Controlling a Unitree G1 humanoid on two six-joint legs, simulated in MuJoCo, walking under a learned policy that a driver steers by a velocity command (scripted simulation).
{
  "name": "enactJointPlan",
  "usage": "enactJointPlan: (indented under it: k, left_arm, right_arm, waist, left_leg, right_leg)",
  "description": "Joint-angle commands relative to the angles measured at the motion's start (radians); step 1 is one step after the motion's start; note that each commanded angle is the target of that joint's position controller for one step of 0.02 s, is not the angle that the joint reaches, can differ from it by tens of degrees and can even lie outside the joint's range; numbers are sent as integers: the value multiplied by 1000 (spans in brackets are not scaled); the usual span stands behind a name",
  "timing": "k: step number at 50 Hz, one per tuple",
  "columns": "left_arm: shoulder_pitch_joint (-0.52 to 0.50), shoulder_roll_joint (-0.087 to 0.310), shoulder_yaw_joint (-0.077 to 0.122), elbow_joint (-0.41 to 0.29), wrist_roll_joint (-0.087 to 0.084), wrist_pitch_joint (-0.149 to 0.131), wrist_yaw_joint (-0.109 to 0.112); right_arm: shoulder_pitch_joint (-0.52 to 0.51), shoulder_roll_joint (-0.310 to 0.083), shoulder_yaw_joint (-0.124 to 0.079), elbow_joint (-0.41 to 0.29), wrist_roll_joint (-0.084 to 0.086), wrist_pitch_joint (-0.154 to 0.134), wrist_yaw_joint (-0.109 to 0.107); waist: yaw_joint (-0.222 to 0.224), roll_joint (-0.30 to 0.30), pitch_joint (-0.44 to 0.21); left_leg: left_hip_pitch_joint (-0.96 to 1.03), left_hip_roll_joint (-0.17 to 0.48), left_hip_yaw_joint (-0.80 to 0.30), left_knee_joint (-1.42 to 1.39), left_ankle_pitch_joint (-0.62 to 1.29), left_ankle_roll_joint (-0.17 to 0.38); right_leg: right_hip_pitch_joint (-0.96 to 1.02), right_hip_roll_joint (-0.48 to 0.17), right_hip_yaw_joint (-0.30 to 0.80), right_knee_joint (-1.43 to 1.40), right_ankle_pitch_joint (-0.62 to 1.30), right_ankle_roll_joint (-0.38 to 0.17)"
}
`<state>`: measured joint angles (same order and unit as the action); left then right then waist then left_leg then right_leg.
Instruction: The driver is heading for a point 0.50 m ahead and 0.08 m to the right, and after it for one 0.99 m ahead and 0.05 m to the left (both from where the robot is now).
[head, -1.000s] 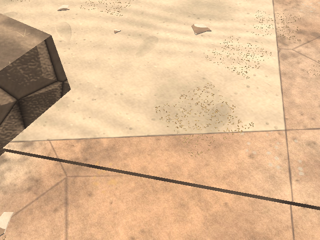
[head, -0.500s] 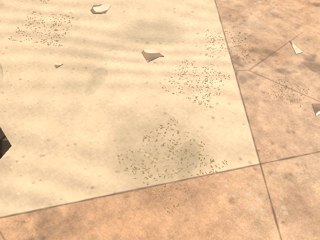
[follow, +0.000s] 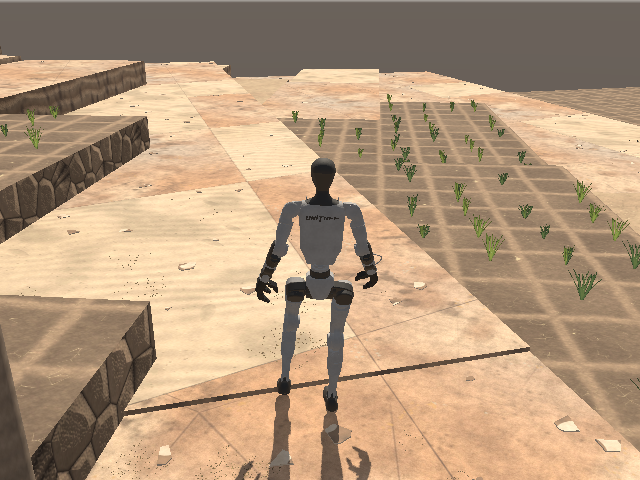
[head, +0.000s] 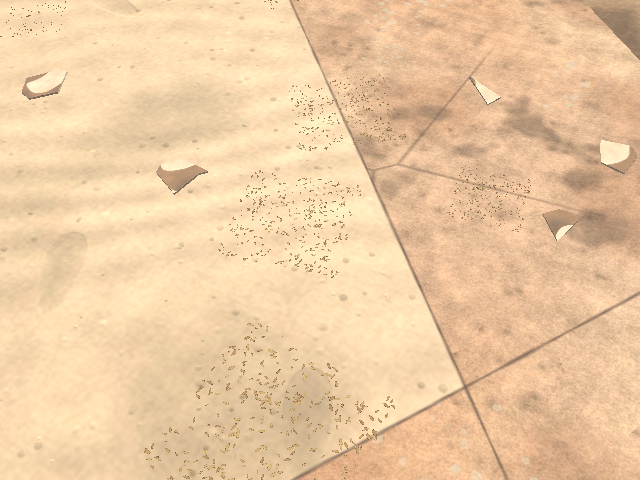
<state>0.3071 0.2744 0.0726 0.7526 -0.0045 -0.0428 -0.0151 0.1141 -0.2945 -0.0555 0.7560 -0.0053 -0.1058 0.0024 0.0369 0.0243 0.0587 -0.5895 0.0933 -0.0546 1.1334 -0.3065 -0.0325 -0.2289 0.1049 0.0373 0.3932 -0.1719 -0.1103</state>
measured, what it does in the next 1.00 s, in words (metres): climbs, turning right: left foot, then right foot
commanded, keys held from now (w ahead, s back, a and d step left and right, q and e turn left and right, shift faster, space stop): w+e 0.26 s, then e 0.34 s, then q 0.40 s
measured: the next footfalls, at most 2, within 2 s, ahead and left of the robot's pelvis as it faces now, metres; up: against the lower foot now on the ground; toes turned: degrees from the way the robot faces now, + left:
left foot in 0.24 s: +0.35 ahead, +0.14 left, +0.03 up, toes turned -11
right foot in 0.64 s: +0.35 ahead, -0.14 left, +0.03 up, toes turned -24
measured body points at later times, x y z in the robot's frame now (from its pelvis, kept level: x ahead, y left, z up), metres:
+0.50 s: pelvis +0.24 +0.03 +0.02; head +0.29 +0.01 +0.47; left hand +0.49 +0.25 -0.06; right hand +0.27 -0.27 -0.09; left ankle +0.32 +0.15 -0.71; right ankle +0.26 -0.09 -0.67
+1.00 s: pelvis +0.32 -0.03 +0.02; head +0.35 -0.04 +0.47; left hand +0.57 +0.15 -0.07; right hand +0.34 -0.33 -0.10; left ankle +0.34 +0.11 -0.68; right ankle +0.32 -0.12 -0.71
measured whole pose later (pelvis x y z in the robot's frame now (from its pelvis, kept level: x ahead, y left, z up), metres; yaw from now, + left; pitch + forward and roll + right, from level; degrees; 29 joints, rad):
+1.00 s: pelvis +0.32 -0.03 +0.02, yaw -18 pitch +0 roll -1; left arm 0.08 0.22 0.03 0.70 0.02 0.01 0.03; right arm 0.15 -0.30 -0.06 0.82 0.02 0.05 -0.01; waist -0.01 0.02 0.05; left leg -0.37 0.07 0.02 0.84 -0.46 -0.07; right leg -0.27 0.00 -0.13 0.47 -0.20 -0.06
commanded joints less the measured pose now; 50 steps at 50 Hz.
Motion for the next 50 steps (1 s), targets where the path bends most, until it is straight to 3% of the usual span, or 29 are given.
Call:
enactJointPlan:
  k: [1,4,6,8,10,11,12,13,14,15,16,17,18,19,21,23,26,30,31,32,33,34,35,36,37,38,41,45,50]
  left_arm:
    - [-25,159,36,-82,-2,-17,25]
    - [18,159,34,-77,-8,-3,35]
    - [58,172,36,-71,-5,-1,34]
    - [86,171,35,-63,-13,3,33]
    - [83,166,33,-61,-16,8,36]
    - [60,164,32,-68,-14,11,38]
    - [27,140,24,-85,-12,10,40]
    - [-1,89,5,-116,4,6,40]
    - [116,29,-9,-163,-25,1,45]
    - [141,113,4,-133,-25,-1,37]
    - [69,175,26,-133,-25,8,30]
    - [10,179,29,-144,-15,19,32]
    - [-20,168,34,-157,-8,26,33]
    - [-9,152,38,-156,-14,38,33]
    - [3,89,23,-162,-28,60,30]
    - [-33,54,6,-185,-18,72,25]
    - [-48,95,16,-183,-7,79,5]
    - [-96,133,40,-213,-4,99,-13]
    - [-89,132,44,-212,2,96,-11]
    - [-48,157,57,-203,8,88,-2]
    - [-16,255,74,-220,17,79,18]
    - [-62,239,48,-249,43,63,20]
    - [-63,154,22,-234,38,41,12]
    - [-84,108,1,-209,37,25,8]
    - [-119,100,-3,-194,33,18,6]
    - [-156,90,-9,-183,31,15,8]
    - [-215,96,-9,-156,45,11,23]
    - [-200,151,16,-122,28,35,45]
    - [-229,136,23,-97,24,54,57]
  right_arm:
    - [13,-68,-19,-62,-14,12,-4]
    - [-135,-11,7,-110,-12,14,0]
    - [-179,-31,3,-126,3,8,7]
    - [-202,-55,-5,-140,15,-2,14]
    - [-166,-90,-21,-140,20,-13,18]
    - [-107,-108,-33,-126,18,-19,18]
    - [4,-140,-52,-100,10,-24,13]
    - [173,-204,-71,-83,-4,-25,1]
    - [270,-284,-91,-56,-28,-6,3]
    - [197,-171,-60,-88,-16,-5,0]
    - [135,-104,-41,-101,-9,4,-12]
    - [97,-78,-32,-104,-8,15,-17]
    - [64,-63,-29,-89,-5,20,-16]
    - [40,-53,-25,-86,-8,19,-16]
    - [8,-70,-33,-72,-2,21,-13]
    - [-15,-130,-53,-64,0,30,-11]
    - [-46,-173,-67,-64,19,46,-11]
    - [-53,-186,-70,-54,45,62,-13]
    - [-31,-172,-65,-41,49,67,-12]
    - [16,-132,-50,-17,36,72,-7]
    - [49,-61,-19,-29,-12,77,0]
    - [66,-55,-9,-45,-11,87,-4]
    - [32,-115,-23,-27,8,97,-6]
    - [34,-105,-22,-18,19,104,-5]
    - [47,-94,-20,7,18,109,-10]
    - [43,-103,-22,16,11,114,-16]
    - [79,-94,-17,46,21,123,-18]
    - [28,-107,-19,18,27,138,-25]
    - [20,-88,-23,-2,28,154,-14]
  waist:
    - [-44,-58,-62]
    - [9,-93,-35]
    - [31,-115,-47]
    - [36,-130,-45]
    - [3,-165,-55]
    - [-37,-189,-77]
    - [-101,-198,-137]
    - [-181,-126,-281]
    - [-121,260,-440]
    - [-103,276,-388]
    - [-108,165,-244]
    - [-96,64,-175]
    - [-70,43,-117]
    - [-41,64,-98]
    - [-17,103,-60]
    - [-17,105,-77]
    - [-17,107,-159]
    - [-12,88,-142]
    - [-10,65,-142]
    - [2,-11,-158]
    - [-8,-277,-188]
    - [-26,-332,-244]
    - [7,-197,-252]
    - [-16,-172,-230]
    - [-32,-135,-223]
    - [-40,-135,-205]
    - [-66,-137,-185]
    - [-23,-137,-156]
    - [-23,-133,-133]
  left_leg:
    - [-85,9,14,-76,109,-41]
    - [-19,-42,49,-347,241,-53]
    - [29,-79,65,-428,292,-49]
    - [51,-96,52,-497,283,-35]
    - [112,-111,45,-561,231,-9]
    - [193,-123,56,-595,217,12]
    - [358,-118,54,-636,227,46]
    - [631,45,-106,-635,173,123]
    - [931,290,-611,-757,-70,289]
    - [882,342,-762,-834,-88,309]
    - [749,316,-562,-813,40,284]
    - [629,268,-381,-796,209,259]
    - [529,220,-263,-802,335,242]
    - [451,187,-170,-817,398,223]
    - [357,166,-64,-861,461,230]
    - [338,183,4,-877,543,253]
    - [375,209,67,-860,557,239]
    - [411,215,124,-772,365,174]
    - [375,187,138,-708,303,148]
    - [321,131,174,-584,237,106]
    - [156,26,249,-294,-102,22]
    - [14,-54,131,-88,-381,-18]
    - [37,-16,44,-15,-346,-19]
    - [46,0,18,-31,-306,-14]
    - [56,17,6,-74,-267,-16]
    - [94,23,-9,-113,-218,-27]
    - [219,-5,12,-222,-129,-53]
    - [184,-22,55,-262,-145,-55]
    - [180,-15,80,-294,-159,-26]
  right_leg:
    - [38,-254,257,-180,304,-184]
    - [-18,-193,204,-180,204,-130]
    - [-3,-206,225,-165,192,-119]
    - [49,-238,274,-136,184,-111]
    - [99,-265,332,-93,195,-91]
    - [105,-261,340,-47,257,-76]
    - [76,-212,313,61,368,-42]
    - [-45,-144,242,334,293,7]
    - [-385,4,126,703,-190,80]
    - [-490,-41,172,887,-410,101]
    - [-519,-82,144,967,-359,120]
    - [-488,-123,101,957,-309,128]
    - [-462,-152,81,903,-292,130]
    - [-401,-179,75,862,-286,128]
    - [-343,-183,28,726,-290,139]
    - [-280,-186,-9,540,-252,144]
    - [-161,-171,-38,392,-60,126]
    - [-94,-148,-70,219,3,76]
    - [-14,-122,-73,147,39,53]
    - [100,-115,-39,70,121,20]
    - [238,-349,257,-12,458,-56]
    - [229,-521,470,-46,441,-234]
    - [184,-477,392,-48,436,-223]
    - [169,-420,289,-34,419,-173]
    - [165,-384,231,-32,381,-130]
    - [129,-373,189,-37,405,-112]
    - [58,-333,68,-47,464,-106]
    - [107,-389,90,-55,387,-153]
    - [118,-427,69,-60,333,-155]
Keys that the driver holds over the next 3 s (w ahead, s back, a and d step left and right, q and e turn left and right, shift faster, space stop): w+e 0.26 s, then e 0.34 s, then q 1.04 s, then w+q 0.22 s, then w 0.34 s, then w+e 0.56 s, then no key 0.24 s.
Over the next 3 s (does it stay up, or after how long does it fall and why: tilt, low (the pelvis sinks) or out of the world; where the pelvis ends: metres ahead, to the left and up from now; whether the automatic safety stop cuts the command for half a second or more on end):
stays up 0.88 0.19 0.02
